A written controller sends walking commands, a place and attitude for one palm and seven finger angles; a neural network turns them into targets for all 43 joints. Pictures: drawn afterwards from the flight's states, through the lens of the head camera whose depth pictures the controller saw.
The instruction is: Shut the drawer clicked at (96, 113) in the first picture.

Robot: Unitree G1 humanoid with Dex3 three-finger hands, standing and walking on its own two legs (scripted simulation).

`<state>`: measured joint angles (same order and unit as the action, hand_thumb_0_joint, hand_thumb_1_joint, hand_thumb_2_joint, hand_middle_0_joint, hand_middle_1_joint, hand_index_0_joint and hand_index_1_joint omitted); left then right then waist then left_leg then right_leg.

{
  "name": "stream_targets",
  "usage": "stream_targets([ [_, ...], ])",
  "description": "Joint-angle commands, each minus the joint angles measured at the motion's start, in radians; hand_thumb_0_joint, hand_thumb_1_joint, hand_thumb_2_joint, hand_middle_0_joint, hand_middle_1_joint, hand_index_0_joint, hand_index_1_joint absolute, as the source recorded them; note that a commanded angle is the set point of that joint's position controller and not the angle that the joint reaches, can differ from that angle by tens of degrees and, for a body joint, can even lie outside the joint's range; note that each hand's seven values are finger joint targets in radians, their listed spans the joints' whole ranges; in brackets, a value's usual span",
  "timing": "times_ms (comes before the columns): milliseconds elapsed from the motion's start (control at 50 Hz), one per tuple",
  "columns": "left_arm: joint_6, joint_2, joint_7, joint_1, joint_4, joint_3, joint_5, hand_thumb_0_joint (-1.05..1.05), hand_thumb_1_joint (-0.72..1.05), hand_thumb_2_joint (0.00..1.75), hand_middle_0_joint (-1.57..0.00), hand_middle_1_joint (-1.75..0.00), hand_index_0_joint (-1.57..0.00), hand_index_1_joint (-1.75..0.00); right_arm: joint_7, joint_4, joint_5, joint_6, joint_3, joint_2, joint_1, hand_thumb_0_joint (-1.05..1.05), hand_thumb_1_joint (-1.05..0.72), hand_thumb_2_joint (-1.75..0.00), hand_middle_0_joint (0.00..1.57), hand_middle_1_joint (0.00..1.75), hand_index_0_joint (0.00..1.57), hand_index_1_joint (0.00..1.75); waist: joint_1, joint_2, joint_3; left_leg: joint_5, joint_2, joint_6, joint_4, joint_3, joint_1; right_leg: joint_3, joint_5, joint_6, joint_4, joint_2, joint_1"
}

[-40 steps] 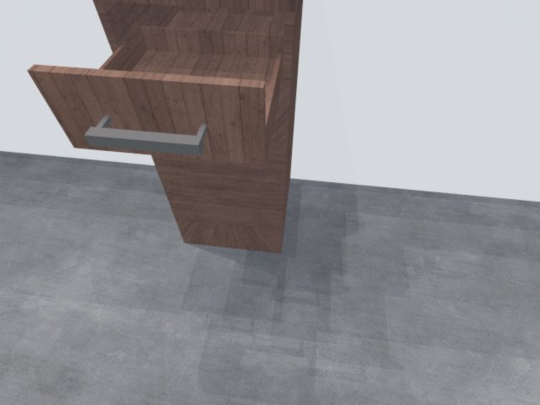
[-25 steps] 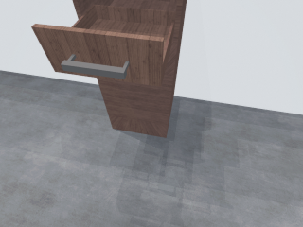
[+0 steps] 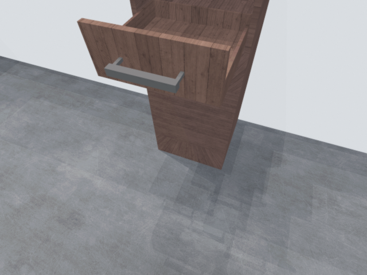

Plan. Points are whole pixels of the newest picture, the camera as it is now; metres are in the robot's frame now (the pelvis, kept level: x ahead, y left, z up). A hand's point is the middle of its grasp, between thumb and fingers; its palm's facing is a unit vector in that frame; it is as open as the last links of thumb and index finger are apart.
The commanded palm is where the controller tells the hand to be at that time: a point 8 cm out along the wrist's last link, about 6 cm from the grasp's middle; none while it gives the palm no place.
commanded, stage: stand and wait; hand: left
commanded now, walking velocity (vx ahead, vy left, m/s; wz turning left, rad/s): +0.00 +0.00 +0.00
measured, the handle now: (145, 72) +0.55 +0.12 +0.13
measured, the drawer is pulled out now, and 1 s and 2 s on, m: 0.28 0.28 0.28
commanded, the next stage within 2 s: turn or walk to find it in 0.12 s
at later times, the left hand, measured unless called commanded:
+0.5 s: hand out of the picture +0.05 +0.18 -0.17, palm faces +0.08 -0.97 -0.23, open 7.4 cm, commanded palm none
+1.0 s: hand out of the picture +0.02 +0.17 -0.17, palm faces +0.05 -0.98 -0.21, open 7.4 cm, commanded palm none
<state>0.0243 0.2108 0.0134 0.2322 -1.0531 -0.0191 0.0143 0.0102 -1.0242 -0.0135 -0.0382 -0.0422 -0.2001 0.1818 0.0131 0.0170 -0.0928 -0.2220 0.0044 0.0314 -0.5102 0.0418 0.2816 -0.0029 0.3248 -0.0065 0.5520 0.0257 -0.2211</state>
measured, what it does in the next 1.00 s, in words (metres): stands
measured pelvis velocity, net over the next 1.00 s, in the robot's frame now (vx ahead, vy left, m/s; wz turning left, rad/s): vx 0.01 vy -0.01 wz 0.01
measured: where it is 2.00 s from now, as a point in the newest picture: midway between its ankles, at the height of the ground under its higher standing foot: outside the picture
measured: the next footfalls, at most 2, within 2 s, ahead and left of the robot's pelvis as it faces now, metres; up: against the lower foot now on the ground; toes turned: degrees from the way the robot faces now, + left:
left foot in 1.88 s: +0.06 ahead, +0.11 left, +0.00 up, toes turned -13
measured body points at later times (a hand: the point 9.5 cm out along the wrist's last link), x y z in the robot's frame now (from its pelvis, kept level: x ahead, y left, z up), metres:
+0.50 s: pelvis +0.01 -0.01 +0.00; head +0.04 -0.01 +0.45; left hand +0.05 +0.23 -0.15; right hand +0.04 -0.25 -0.16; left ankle +0.03 +0.14 -0.73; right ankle -0.02 -0.12 -0.73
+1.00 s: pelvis +0.01 -0.01 +0.01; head +0.03 -0.01 +0.46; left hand +0.02 +0.22 -0.15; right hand +0.02 -0.25 -0.15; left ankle +0.03 +0.14 -0.73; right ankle -0.02 -0.12 -0.73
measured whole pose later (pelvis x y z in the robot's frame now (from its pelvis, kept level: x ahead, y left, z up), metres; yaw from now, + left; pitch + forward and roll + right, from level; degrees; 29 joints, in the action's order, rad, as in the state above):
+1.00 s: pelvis +0.01 -0.01 +0.01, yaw +1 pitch -2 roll +0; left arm 0.01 0.18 0.02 0.24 -1.11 -0.03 0.00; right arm 0.03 -1.12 -0.02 -0.02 -0.02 -0.17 0.24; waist 0.00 0.00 -0.08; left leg -0.19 0.04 0.06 -0.42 0.07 0.19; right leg -0.03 0.28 0.02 0.42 -0.01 -0.11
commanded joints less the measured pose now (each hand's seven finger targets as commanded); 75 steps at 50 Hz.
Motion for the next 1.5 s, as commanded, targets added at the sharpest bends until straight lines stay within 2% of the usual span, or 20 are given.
stream_targets([
  [0, -0.029, 0.141, 0.021, 0.0, 0.033, -0.025, -0.008, 0.0, 0.9, 0.9, -0.2, -0.3, -0.2, -0.3, 0.013, -0.002, 0.004, 0.027, -0.012, -0.096, 0.064, 0.0, -0.9, -0.9, 0.2, 0.3, 0.2, 0.3, 0.013, -0.052, 0.063, 0.193, 0.073, -0.03, 0.063, 0.026, -0.142, 0.098, -0.249, 0.047, -0.172, 0.09, -0.041],
  [40, -0.03, 0.13, 0.023, 0.027, 0.015, -0.028, -0.009, 0.0, 0.9, 0.9, -0.2, -0.3, -0.2, -0.3, 0.018, -0.012, 0.004, 0.033, -0.011, -0.104, 0.057, 0.0, -0.9, -0.9, 0.2, 0.3, 0.2, 0.3, 0.0, -0.026, 0.094, 0.247, 0.094, -0.037, 0.08, 0.037, -0.142, 0.08, -0.302, 0.037, -0.155, 0.075, 0.022],
  [100, -0.031, 0.12, 0.024, 0.037, -0.002, -0.028, -0.009, 0.0, 0.9, 0.9, -0.2, -0.3, -0.2, -0.3, 0.024, -0.028, 0.005, 0.034, -0.009, -0.096, 0.056, 0.0, -0.9, -0.9, 0.2, 0.3, 0.2, 0.3, -0.002, -0.016, 0.08, 0.232, 0.095, -0.033, 0.092, 0.027, -0.142, 0.077, -0.306, 0.037, -0.176, 0.075, 0.038],
  [180, -0.026, 0.117, 0.027, 0.048, 0.003, -0.041, -0.009, 0.0, 0.9, 0.9, -0.2, -0.3, -0.2, -0.3, 0.025, -0.027, 0.005, 0.029, -0.013, -0.086, 0.054, 0.0, -0.9, -0.9, 0.2, 0.3, 0.2, 0.3, -0.011, -0.031, 0.077, 0.252, 0.085, -0.031, 0.061, 0.027, -0.113, 0.055, -0.348, 0.043, -0.149, 0.085, 0.067],
  [220, -0.021, 0.128, 0.028, 0.044, 0.013, -0.05, -0.008, 0.0, 0.9, 0.9, -0.2, -0.3, -0.2, -0.3, 0.024, -0.02, 0.003, 0.024, -0.018, -0.09, 0.057, 0.0, -0.9, -0.9, 0.2, 0.3, 0.2, 0.3, -0.009, -0.022, 0.078, 0.252, 0.078, -0.029, 0.033, 0.029, -0.078, 0.049, -0.36, 0.052, -0.132, 0.101, 0.081],
  [300, -0.017, 0.133, 0.027, 0.033, 0.03, -0.059, -0.006, 0.0, 0.9, 0.9, -0.2, -0.3, -0.2, -0.3, 0.024, -0.011, 0.002, 0.019, -0.02, -0.073, 0.063, 0.0, -0.9, -0.9, 0.2, 0.3, 0.2, 0.3, -0.008, -0.068, 0.08, 0.217, 0.054, -0.023, -0.026, 0.017, -0.067, 0.055, -0.358, 0.082, -0.143, 0.137, 0.062],
  [340, -0.018, 0.12, 0.027, 0.016, 0.034, -0.058, -0.007, 0.0, 0.9, 0.9, -0.2, -0.3, -0.2, -0.3, 0.025, -0.02, 0.001, 0.022, -0.019, -0.074, 0.078, 0.0, -0.9, -0.9, 0.2, 0.3, 0.2, 0.3, 0.0, -0.03, 0.08, 0.259, 0.073, -0.029, 0.004, 0.042, -0.085, 0.04, -0.347, 0.074, -0.116, 0.113, 0.054],
  [360, -0.018, 0.113, 0.026, 0.016, 0.035, -0.056, -0.008, 0.0, 0.9, 0.9, -0.2, -0.3, -0.2, -0.3, 0.026, -0.021, -0.001, 0.024, -0.018, -0.082, 0.079, 0.0, -0.9, -0.9, 0.2, 0.3, 0.2, 0.3, -0.003, 0.013, 0.079, 0.273, 0.09, -0.038, 0.032, 0.067, -0.081, 0.024, -0.31, 0.06, -0.101, 0.09, 0.055],
  [400, -0.016, 0.1, 0.027, 0.023, 0.028, -0.05, -0.009, 0.0, 0.9, 0.9, -0.2, -0.3, -0.2, -0.3, 0.029, -0.023, -0.002, 0.025, -0.015, -0.089, 0.069, 0.0, -0.9, -0.9, 0.2, 0.3, 0.2, 0.3, -0.013, 0.04, 0.059, 0.241, 0.115, -0.059, 0.077, 0.111, -0.051, 0.014, -0.219, 0.039, -0.113, 0.061, 0.063],
  [460, -0.017, 0.101, 0.022, 0.028, 0.014, -0.047, -0.007, 0.0, 0.9, 0.9, -0.2, -0.3, -0.2, -0.3, 0.027, -0.023, -0.003, 0.025, -0.01, -0.081, 0.056, 0.0, -0.9, -0.9, 0.2, 0.3, 0.2, 0.3, -0.018, 0.018, 0.036, 0.153, 0.092, -0.045, 0.098, 0.095, -0.026, 0.035, -0.176, 0.042, -0.16, 0.069, 0.072],
  [600, -0.026, 0.108, 0.019, 0.03, 0.0, -0.038, -0.008, 0.0, 0.9, 0.9, -0.2, -0.3, -0.2, -0.3, 0.028, -0.04, -0.001, 0.028, -0.004, -0.077, 0.079, 0.0, -0.9, -0.9, 0.2, 0.3, 0.2, 0.3, -0.006, -0.016, 0.06, 0.165, 0.085, -0.03, 0.105, 0.056, -0.098, 0.043, -0.195, 0.043, -0.204, 0.074, 0.06],
  [680, -0.028, 0.108, 0.019, 0.037, -0.004, -0.035, -0.009, 0.0, 0.9, 0.9, -0.2, -0.3, -0.2, -0.3, 0.028, -0.047, 0.002, 0.029, -0.003, -0.074, 0.081, 0.0, -0.9, -0.9, 0.2, 0.3, 0.2, 0.3, -0.007, -0.039, 0.035, 0.164, 0.086, -0.027, 0.114, 0.042, -0.107, 0.045, -0.192, 0.041, -0.226, 0.069, 0.046],
  [740, -0.027, 0.106, 0.019, 0.042, -0.011, -0.033, -0.01, 0.0, 0.9, 0.9, -0.2, -0.3, -0.2, -0.3, 0.029, -0.055, -0.001, 0.029, 0.001, -0.075, 0.087, 0.0, -0.9, -0.9, 0.2, 0.3, 0.2, 0.3, -0.005, -0.009, 0.037, 0.164, 0.086, -0.026, 0.121, 0.045, -0.103, 0.047, -0.188, 0.042, -0.226, 0.07, 0.056],
  [840, -0.029, 0.106, 0.02, 0.055, -0.02, -0.033, -0.009, 0.0, 0.9, 0.9, -0.2, -0.3, -0.2, -0.3, 0.03, -0.059, 0.0, 0.032, 0.002, -0.076, 0.096, 0.0, -0.9, -0.9, 0.2, 0.3, 0.2, 0.3, -0.006, -0.017, 0.052, 0.188, 0.087, -0.024, 0.121, 0.037, -0.116, 0.044, -0.224, 0.042, -0.226, 0.073, 0.069],
  [980, -0.028, 0.104, 0.019, 0.06, -0.023, -0.032, -0.008, 0.0, 0.9, 0.9, -0.2, -0.3, -0.2, -0.3, 0.031, -0.064, 0.001, 0.031, 0.004, -0.074, 0.103, 0.0, -0.9, -0.9, 0.2, 0.3, 0.2, 0.3, -0.01, -0.011, 0.012, 0.155, 0.085, -0.024, 0.134, 0.034, -0.104, 0.043, -0.167, 0.043, -0.247, 0.067, 0.048],
  [1160, -0.029, 0.103, 0.018, 0.055, -0.023, -0.031, -0.009, 0.0, 0.9, 0.9, -0.2, -0.3, -0.2, -0.3, 0.031, -0.068, -0.001, 0.035, 0.005, -0.077, 0.112, 0.0, -0.9, -0.9, 0.2, 0.3, 0.2, 0.3, -0.008, -0.011, 0.028, 0.162, 0.087, -0.025, 0.141, 0.041, -0.097, 0.044, -0.178, 0.043, -0.238, 0.067, 0.063],
  [1220, -0.028, 0.105, 0.018, 0.052, -0.023, -0.033, -0.008, 0.0, 0.9, 0.9, -0.2, -0.3, -0.2, -0.3, 0.032, -0.068, 0.0, 0.037, 0.003, -0.08, 0.114, 0.0, -0.9, -0.9, 0.2, 0.3, 0.2, 0.3, -0.008, 0.014, 0.041, 0.181, 0.09, -0.028, 0.143, 0.044, -0.105, 0.041, -0.199, 0.041, -0.226, 0.066, 0.073],
  [1280, -0.018, 0.106, 0.016, 0.053, -0.014, -0.043, -0.007, 0.0, 0.9, 0.9, -0.2, -0.3, -0.2, -0.3, 0.037, -0.064, 0.0, 0.031, -0.003, -0.073, 0.118, 0.0, -0.9, -0.9, 0.2, 0.3, 0.2, 0.3, -0.01, -0.021, 0.025, 0.166, 0.097, -0.025, 0.105, 0.014, -0.106, 0.065, -0.235, 0.046, -0.205, 0.065, 0.038],
  [1380, 0.0, 0.133, 0.006, 0.03, 0.032, -0.073, 0.0, 0.0, 0.9, 0.9, -0.2, -0.3, -0.2, -0.3, 0.043, -0.02, -0.003, 0.019, -0.026, -0.104, 0.1, 0.0, -0.9, -0.9, 0.2, 0.3, 0.2, 0.3, -0.004, -0.019, 0.033, 0.087, 0.121, -0.031, 0.046, -0.011, -0.065, 0.124, -0.245, 0.064, -0.14, 0.061, -0.012],
  [1480, 0.011, 0.122, -0.006, 0.009, 0.081, -0.083, 0.004, 0.0, 0.9, 0.9, -0.2, -0.3, -0.2, -0.3, 0.048, 0.025, -0.006, 0.023, -0.045, -0.147, 0.076, 0.0, -0.9, -0.9, 0.2, 0.3, 0.2, 0.3, -0.007, 0.047, 0.062, 0.045, 0.2, -0.077, 0.09, 0.054, -0.06, 0.112, -0.2, 0.047, -0.02, -0.003, -0.063],
])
